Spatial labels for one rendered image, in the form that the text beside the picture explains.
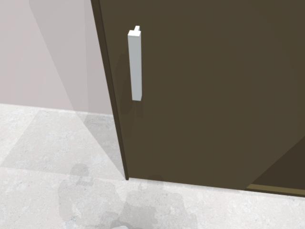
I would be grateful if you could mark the handle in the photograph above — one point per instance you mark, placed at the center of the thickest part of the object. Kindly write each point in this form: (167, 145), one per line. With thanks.
(134, 43)

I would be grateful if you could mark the wardrobe door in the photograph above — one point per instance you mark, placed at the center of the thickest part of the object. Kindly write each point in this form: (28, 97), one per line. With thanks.
(288, 171)
(223, 87)

